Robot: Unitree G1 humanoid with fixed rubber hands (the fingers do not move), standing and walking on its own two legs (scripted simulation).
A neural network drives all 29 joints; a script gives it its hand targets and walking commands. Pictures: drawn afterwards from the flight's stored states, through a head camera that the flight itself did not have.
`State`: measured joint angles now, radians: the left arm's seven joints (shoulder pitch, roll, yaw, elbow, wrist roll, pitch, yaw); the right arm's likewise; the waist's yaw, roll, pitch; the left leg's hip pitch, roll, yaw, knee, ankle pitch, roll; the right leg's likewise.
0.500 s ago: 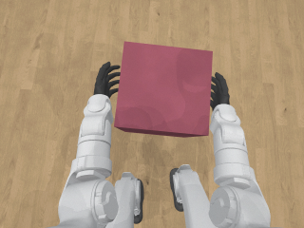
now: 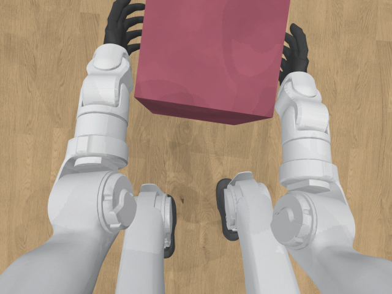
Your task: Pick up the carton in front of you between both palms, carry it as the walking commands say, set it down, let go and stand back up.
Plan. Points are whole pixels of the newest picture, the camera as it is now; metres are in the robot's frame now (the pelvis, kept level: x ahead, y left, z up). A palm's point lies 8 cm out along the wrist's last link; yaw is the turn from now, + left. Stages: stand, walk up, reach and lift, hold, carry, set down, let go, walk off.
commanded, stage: set down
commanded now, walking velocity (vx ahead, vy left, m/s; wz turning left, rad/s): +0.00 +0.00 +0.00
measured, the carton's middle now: (204, 65) +0.53 -0.04 -0.18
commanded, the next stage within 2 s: none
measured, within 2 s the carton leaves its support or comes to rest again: rests again in 0.98 s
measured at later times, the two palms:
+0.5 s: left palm (143, 55) +0.59 +0.09 -0.26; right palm (272, 74) +0.53 -0.21 -0.25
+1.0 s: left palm (143, 64) +0.58 +0.09 -0.29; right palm (266, 77) +0.53 -0.21 -0.29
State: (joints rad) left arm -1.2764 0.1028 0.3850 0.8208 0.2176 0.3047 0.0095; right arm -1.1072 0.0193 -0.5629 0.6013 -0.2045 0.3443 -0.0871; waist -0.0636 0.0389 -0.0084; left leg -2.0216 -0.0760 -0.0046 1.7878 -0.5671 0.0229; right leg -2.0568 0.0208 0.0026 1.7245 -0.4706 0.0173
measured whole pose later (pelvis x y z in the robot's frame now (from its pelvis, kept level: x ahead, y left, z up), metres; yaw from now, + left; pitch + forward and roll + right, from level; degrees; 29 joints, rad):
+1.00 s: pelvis +0.00 +0.00 -0.12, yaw -1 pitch +39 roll -4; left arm -1.63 0.32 0.13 1.07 0.05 0.24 0.04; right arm -1.47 -0.21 -0.43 0.94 0.00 0.25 -0.10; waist -0.10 -0.01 0.40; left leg -2.23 -0.09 -0.01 2.24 -0.68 0.03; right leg -2.26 0.02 -0.03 2.15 -0.56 0.03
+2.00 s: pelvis -0.01 +0.00 -0.13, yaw -1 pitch +35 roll -4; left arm -1.71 0.53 -0.10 1.18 -0.20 0.16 0.03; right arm -1.49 -0.30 -0.31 1.04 0.17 0.10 -0.13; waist -0.12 0.01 0.48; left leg -2.20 -0.09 -0.01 2.28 -0.69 0.02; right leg -2.22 0.00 -0.05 2.19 -0.58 0.02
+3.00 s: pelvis +0.03 +0.00 +0.13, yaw -1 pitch +48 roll -1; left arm -1.41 0.41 0.21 1.05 0.08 0.24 -0.05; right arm -1.15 -0.17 -0.43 0.74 0.00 0.23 -0.08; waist -0.13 0.05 -0.01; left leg -1.67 -0.06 -0.03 1.25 -0.42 0.02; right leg -1.69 0.03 0.01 1.18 -0.33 0.02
